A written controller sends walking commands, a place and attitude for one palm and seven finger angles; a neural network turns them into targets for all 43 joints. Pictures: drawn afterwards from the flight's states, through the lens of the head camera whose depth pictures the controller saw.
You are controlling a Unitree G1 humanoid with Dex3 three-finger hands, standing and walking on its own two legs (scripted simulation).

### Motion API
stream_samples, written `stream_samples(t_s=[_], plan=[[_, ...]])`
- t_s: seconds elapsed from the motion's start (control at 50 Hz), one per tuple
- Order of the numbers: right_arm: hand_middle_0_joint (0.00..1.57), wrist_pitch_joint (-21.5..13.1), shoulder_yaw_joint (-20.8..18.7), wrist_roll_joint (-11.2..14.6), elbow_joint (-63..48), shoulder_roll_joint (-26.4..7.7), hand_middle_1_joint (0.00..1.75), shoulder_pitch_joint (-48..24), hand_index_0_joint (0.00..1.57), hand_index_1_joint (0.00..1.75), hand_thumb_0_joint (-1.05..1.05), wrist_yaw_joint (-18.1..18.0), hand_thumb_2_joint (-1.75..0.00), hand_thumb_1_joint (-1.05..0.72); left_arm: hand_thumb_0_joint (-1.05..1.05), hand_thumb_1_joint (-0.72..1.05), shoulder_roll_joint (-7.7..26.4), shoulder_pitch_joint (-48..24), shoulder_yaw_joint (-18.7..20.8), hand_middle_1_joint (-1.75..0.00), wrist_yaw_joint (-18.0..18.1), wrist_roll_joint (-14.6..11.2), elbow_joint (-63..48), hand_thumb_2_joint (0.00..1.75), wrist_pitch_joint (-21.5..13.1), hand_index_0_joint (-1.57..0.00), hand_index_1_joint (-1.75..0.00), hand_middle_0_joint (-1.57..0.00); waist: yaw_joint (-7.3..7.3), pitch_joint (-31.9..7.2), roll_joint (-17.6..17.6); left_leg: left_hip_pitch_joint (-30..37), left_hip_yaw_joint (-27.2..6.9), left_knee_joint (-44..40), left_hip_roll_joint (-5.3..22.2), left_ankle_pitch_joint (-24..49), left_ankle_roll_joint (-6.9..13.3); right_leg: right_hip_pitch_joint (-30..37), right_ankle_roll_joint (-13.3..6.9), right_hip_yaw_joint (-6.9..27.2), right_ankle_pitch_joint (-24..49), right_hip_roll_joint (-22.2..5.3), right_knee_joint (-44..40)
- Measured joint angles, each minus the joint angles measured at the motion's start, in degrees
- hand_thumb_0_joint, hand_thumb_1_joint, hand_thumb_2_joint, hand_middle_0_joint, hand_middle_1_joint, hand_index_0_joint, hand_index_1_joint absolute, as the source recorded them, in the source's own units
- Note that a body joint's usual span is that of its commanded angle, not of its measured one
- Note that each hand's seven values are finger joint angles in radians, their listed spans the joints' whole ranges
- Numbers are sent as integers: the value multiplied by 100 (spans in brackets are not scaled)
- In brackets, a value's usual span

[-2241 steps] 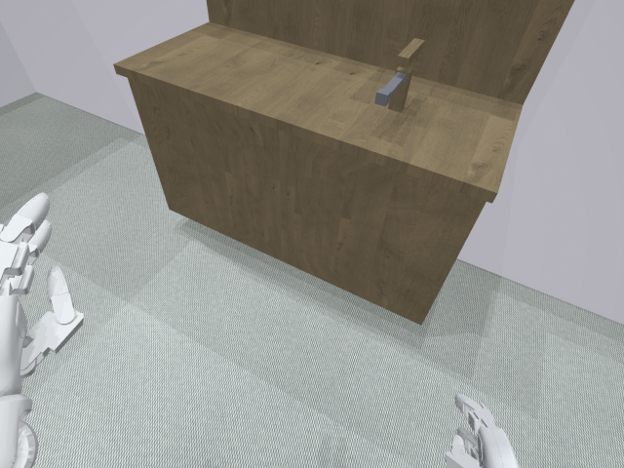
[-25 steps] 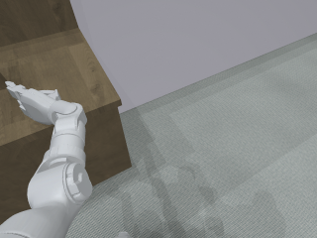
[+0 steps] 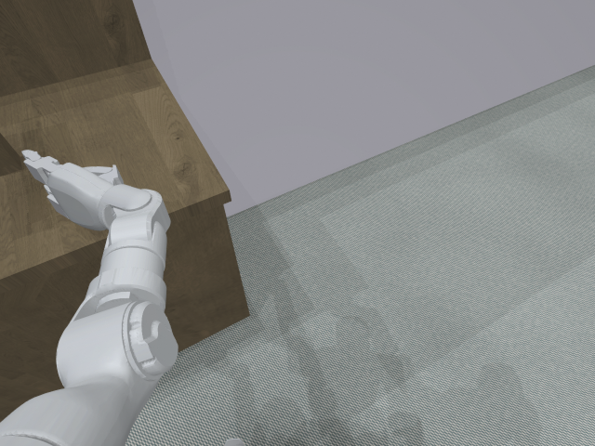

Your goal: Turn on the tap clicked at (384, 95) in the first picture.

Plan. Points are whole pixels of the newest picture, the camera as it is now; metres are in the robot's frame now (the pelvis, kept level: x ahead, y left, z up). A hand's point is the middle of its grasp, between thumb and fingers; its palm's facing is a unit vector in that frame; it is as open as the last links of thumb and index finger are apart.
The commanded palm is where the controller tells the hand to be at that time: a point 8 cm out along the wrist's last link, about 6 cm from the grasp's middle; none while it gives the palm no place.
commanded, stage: lift the hand up off the lever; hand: left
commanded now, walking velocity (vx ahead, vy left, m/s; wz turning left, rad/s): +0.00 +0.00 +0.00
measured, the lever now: out of the picture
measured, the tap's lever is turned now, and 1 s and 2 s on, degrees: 0 0 0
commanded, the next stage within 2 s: none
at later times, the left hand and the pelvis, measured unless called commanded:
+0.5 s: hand (103, 168) +0.47 +0.23 +0.12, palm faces +0.86 -0.48 -0.17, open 7.8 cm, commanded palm +0.42 +0.23 +0.12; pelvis -0.01 -0.01 +0.00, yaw +0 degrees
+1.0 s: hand (100, 160) +0.47 +0.23 +0.13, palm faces +0.86 -0.49 -0.16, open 7.8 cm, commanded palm +0.41 +0.24 +0.14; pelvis +0.00 +0.00 +0.01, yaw +0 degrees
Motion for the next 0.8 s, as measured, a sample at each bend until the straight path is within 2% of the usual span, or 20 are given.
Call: stream_samples(t_s=[0.12,0.22,0.3,0.36,0.44,0.54,0.7,0.8], plan=[[20,-66,28,-11,69,23,30,-21,20,30,1,-20,-90,-91,2,90,116,-157,121,-15,79,97,148,90,53,-16,-15,-16,-59,20,-10,-11,-23,-14,13,68,-14,-24,-24,-26,42,14,20],[20,-145,30,-11,95,18,30,-18,20,29,1,-36,-90,-91,2,90,243,-296,-72,-15,87,183,241,90,84,-16,-15,-16,-72,47,-1,-56,-71,-27,22,132,-32,-59,-46,-74,93,31,8],[20,-172,36,1,122,2,30,-15,20,29,1,-39,-90,-91,1,90,223,-397,-127,-15,48,87,298,90,132,-16,-15,-16,-55,59,-5,-47,-88,-88,22,190,-39,-55,-51,-90,141,32,-42],[20,-173,42,13,114,-22,30,-9,20,30,1,-48,-90,-91,1,90,202,-400,-29,-15,46,7,341,90,165,-16,-15,-16,-55,44,2,-4,-75,-151,25,221,-41,-23,-49,-75,174,33,-92],[20,-164,32,21,76,-49,30,-6,20,30,1,-59,-90,-91,1,90,221,-297,136,-15,81,33,261,90,205,-16,-15,-16,-66,26,15,52,-44,-193,36,230,-41,16,-51,-43,188,38,-121],[20,-199,18,28,98,-36,30,-17,20,29,1,-70,-90,-91,2,90,200,-204,-47,-15,98,133,37,90,174,-16,-15,-16,-22,64,6,116,-60,-189,32,217,-43,93,-55,-58,178,38,-133],[20,-180,45,71,112,-19,30,-93,20,29,1,-104,-90,-91,1,90,181,-285,-183,-15,-23,-43,167,90,375,-15,-15,-16,8,87,-22,277,-93,-318,-6,257,-42,276,-47,-90,212,11,-282],[20,-203,21,56,87,-40,30,-136,20,30,1,-102,-90,-91,2,90,80,-261,-122,-15,42,-44,-33,90,390,-16,-15,-16,37,84,-6,300,-61,-362,-6,259,-33,289,-40,-57,226,4,-324]])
